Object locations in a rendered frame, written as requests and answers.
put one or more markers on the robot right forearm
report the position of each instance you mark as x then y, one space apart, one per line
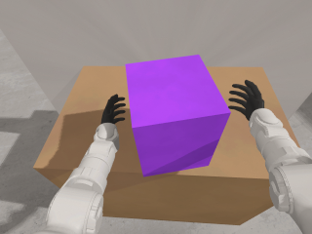
274 142

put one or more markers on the robot right upper arm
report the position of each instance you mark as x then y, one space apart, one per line
290 191

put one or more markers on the robot left hand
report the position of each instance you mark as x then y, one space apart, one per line
109 113

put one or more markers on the robot left forearm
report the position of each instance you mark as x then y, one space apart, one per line
96 164

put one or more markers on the robot left upper arm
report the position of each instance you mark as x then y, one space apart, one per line
75 211

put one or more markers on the carton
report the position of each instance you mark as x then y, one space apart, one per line
177 112

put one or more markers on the robot right hand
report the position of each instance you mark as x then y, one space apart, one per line
252 99

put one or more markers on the pedestal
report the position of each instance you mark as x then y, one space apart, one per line
231 190

